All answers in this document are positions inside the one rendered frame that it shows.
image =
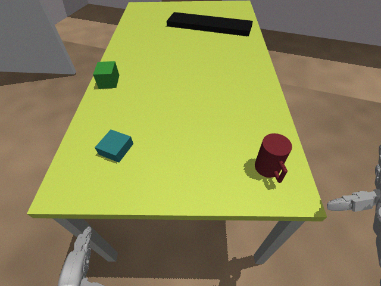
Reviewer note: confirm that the right robot hand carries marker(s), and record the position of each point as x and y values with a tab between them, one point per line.
361	200

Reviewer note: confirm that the left robot hand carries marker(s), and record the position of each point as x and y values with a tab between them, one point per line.
76	264

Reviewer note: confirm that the table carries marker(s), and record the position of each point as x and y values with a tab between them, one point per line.
197	106

